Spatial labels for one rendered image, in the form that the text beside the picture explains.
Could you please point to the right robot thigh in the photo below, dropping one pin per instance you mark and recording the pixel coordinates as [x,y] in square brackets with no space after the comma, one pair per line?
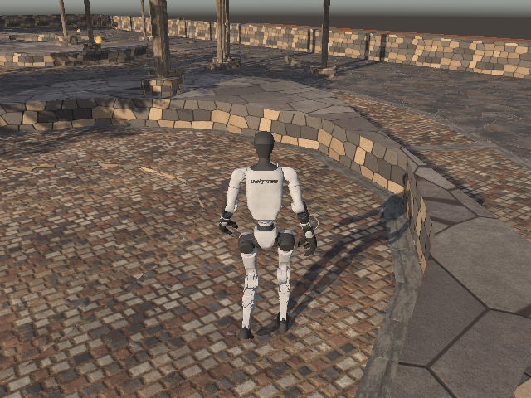
[286,243]

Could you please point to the robot left forearm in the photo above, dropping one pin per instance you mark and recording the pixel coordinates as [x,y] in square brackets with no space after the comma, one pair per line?
[226,216]

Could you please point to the robot right forearm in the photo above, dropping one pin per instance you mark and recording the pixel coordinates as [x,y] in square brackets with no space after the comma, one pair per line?
[305,222]

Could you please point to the right robot upper arm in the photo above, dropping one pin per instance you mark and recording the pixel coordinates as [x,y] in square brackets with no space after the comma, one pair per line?
[289,174]

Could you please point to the robot right hand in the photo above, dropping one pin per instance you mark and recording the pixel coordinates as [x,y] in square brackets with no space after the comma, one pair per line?
[312,244]

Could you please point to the robot head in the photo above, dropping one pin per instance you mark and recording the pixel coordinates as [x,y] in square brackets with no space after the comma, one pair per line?
[264,143]

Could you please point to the robot left hand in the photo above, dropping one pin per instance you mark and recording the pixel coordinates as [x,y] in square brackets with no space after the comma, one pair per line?
[225,230]

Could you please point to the left robot upper arm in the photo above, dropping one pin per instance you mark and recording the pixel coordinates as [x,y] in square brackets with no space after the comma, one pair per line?
[237,176]

